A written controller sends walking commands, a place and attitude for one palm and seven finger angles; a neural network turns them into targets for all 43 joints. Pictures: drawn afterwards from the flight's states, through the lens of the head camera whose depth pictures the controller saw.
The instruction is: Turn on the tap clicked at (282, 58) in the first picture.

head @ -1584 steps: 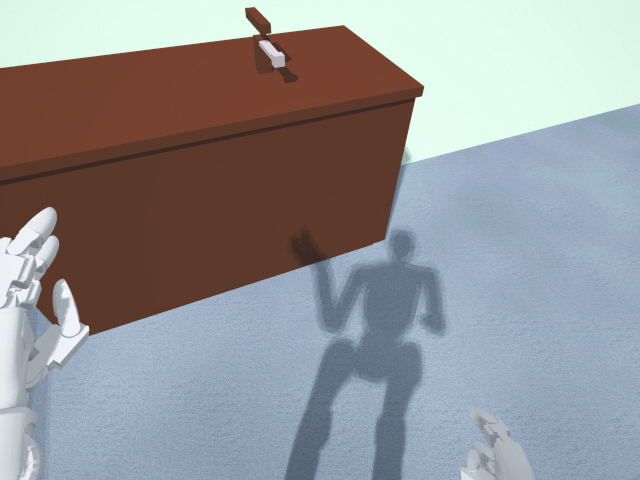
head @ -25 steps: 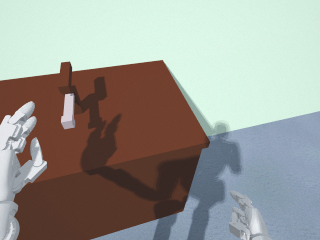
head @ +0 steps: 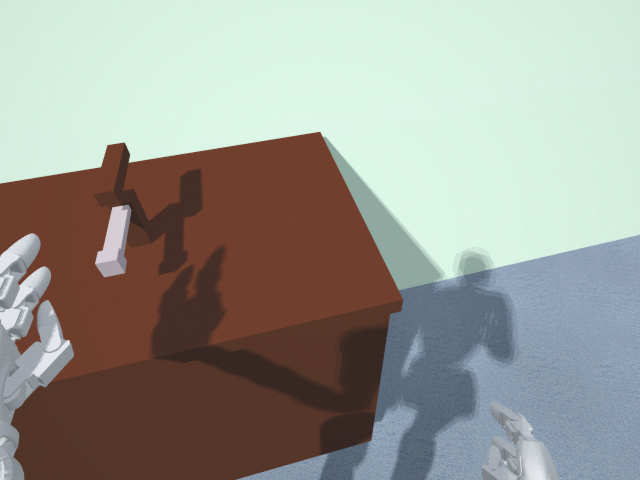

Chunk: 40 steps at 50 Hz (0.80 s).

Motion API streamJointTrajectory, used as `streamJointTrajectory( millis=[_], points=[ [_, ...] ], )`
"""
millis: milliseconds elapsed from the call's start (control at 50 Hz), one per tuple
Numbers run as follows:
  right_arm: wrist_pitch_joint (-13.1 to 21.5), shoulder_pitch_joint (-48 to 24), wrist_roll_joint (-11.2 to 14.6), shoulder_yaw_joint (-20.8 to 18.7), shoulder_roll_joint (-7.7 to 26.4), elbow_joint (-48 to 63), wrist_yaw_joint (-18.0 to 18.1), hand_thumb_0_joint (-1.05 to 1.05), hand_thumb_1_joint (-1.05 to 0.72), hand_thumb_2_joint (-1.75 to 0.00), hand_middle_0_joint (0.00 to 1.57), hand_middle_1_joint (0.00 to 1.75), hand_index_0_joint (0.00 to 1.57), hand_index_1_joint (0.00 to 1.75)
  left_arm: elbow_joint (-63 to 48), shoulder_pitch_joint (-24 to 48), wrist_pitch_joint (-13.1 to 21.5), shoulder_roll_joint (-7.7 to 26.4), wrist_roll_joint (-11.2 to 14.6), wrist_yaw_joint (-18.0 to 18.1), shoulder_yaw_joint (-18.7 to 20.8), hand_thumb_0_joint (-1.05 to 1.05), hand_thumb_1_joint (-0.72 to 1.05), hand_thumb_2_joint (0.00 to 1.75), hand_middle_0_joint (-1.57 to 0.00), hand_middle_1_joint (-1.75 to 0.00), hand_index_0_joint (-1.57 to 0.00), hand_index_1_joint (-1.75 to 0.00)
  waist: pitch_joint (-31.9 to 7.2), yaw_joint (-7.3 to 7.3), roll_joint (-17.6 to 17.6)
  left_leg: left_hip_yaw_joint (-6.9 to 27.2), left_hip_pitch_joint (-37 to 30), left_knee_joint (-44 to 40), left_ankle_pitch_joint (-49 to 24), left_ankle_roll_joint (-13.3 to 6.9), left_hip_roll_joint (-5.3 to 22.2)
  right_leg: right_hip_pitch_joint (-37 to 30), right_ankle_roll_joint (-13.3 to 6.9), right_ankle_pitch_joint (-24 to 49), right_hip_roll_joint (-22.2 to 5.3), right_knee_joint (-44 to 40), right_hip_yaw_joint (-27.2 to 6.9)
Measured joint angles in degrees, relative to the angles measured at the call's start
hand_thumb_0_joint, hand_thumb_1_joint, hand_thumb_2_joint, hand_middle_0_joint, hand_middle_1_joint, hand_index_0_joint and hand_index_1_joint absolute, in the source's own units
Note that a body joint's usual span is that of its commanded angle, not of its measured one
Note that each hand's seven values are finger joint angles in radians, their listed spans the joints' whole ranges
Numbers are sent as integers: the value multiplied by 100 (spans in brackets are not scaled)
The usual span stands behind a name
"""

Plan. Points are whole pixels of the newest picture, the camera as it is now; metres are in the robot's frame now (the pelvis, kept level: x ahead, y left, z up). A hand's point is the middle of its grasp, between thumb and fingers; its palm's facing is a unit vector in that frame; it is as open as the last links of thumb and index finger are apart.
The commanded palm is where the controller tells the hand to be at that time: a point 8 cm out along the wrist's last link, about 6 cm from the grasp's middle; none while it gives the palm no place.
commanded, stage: turn the palm inward beside the body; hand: left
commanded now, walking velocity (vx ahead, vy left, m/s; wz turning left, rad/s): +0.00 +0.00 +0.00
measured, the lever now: (111, 262) +0.36 +0.33 +0.09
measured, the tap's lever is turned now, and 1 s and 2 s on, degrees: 0 0 0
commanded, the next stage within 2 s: reach beside the lever's end, fingers flat in 1.32 s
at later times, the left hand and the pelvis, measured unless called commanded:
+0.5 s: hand (74, 367) +0.18 +0.25 +0.15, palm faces +0.47 -0.86 -0.20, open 7.4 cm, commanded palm +0.12 +0.29 +0.16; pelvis -0.01 +0.01 +0.00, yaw +1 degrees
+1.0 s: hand (71, 374) +0.17 +0.25 +0.14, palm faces +0.50 -0.86 -0.13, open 7.4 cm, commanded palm +0.12 +0.29 +0.15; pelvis -0.01 +0.02 +0.00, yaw +1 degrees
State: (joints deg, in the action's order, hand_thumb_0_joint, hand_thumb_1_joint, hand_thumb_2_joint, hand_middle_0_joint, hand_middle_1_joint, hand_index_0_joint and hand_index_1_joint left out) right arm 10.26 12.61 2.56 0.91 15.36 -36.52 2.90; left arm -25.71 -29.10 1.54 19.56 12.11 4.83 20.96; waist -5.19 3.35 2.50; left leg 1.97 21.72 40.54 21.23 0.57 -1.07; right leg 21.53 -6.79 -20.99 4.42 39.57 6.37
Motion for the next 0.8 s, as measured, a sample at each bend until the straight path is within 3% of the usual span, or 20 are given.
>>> streamJointTrajectory(
  millis=[180, 480, 800],
  points=[
    [177, 12, 18, -79, 35, -92, 66, 1, -90, -90, 20, 29, 20, 30, -18, -101, 126, -171, -3, 149, -264, 2, 90, 90, -21, -30, -21, -30, 5, 15, -31, 60, 110, 128, 31, 18, -19, 87, -5, -58, -22, 119, 68],
    [277, -94, -2, 131, -144, -6, 111, 1, -90, -90, 20, 30, 20, 30, -231, -135, -284, -402, -11, 522, -687, 2, 90, 90, -21, -30, -21, -30, 16, 62, 53, 23, 55, 92, -12, -94, -83, 13, 65, 9, -87, 52, 35],
    [286, -100, -45, 217, -131, 66, 136, 1, -90, -90, 20, 30, 20, 30, -387, -240, -519, -658, -17, 663, -944, 2, 90, 90, -20, -30, -21, -30, 61, 104, 0, 34, -97, -32, -68, -170, -170, -149, 137, 43, -170, -54, 39]
  ],
)
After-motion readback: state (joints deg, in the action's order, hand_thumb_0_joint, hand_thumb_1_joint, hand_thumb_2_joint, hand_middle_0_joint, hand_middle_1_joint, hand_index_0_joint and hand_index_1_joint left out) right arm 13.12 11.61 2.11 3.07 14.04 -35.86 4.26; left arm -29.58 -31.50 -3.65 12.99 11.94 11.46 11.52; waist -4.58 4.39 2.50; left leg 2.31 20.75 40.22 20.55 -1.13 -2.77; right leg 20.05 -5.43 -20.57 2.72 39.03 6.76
